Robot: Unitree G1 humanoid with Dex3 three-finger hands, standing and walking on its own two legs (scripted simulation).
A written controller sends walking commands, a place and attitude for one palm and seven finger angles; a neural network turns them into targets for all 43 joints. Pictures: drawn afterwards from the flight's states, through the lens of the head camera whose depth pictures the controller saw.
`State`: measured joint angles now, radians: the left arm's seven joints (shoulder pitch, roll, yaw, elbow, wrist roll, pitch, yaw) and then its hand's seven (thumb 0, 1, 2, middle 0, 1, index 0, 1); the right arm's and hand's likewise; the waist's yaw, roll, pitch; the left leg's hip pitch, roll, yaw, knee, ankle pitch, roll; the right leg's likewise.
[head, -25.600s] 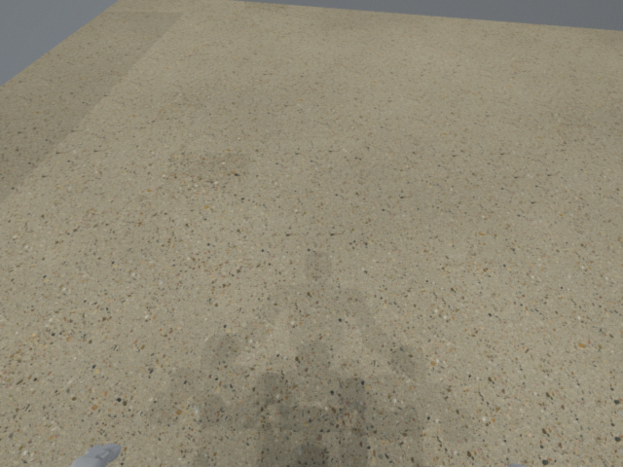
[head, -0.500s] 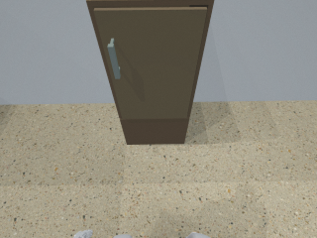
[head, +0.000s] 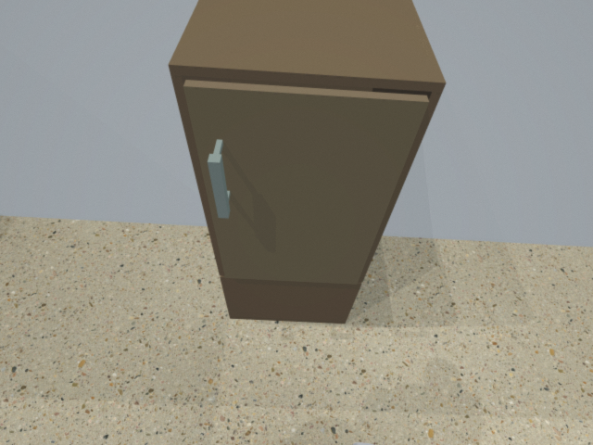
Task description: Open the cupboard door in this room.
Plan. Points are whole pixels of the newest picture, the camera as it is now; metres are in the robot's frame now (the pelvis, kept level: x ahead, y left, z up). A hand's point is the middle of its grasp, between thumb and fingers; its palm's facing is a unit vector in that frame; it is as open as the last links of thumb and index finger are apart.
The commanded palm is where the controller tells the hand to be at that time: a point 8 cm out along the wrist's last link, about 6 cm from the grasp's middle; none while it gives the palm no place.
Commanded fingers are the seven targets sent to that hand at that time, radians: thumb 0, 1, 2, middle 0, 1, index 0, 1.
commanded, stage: come to a stop and stand still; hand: left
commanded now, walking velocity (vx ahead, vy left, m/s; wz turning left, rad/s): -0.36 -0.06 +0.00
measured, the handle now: (221, 180) +0.53 +0.18 -0.01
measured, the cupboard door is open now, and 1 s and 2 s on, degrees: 0 0 0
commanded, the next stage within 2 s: look again from close up in 0.96 s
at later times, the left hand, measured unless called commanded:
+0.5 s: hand out of the picture +0.08 +0.13 -0.15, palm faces +0.05 -0.94 -0.33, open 7.4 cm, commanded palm none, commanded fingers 0.00 0.90 0.90 -0.20 -0.30 -0.20 -0.30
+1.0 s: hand out of the picture -0.02 +0.16 -0.18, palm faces +0.02 -0.99 -0.16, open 7.4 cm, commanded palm none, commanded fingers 0.00 0.90 0.90 -0.20 -0.30 -0.20 -0.30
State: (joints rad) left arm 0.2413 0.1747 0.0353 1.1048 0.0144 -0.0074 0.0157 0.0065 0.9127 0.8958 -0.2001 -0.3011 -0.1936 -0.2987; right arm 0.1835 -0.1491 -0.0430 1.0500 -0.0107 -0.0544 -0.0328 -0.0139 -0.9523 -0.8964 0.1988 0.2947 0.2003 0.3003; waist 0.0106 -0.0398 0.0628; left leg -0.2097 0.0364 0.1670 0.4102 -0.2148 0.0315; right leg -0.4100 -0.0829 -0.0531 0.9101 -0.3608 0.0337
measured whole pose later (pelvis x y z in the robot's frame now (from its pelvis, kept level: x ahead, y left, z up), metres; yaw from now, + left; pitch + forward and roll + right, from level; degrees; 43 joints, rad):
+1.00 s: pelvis -0.01 -0.02 +0.00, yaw +0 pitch +2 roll +0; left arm 0.27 0.20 0.04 1.13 0.02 0.04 0.00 0.01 0.91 0.90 -0.20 -0.30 -0.19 -0.30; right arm 0.38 -0.08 -0.01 1.13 -0.02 -0.02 -0.04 0.01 -0.91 -0.90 0.20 0.29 0.20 0.30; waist -0.01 -0.05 0.02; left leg -0.07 0.01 0.05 0.30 -0.26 0.00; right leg -0.39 -0.04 -0.04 0.82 -0.37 0.04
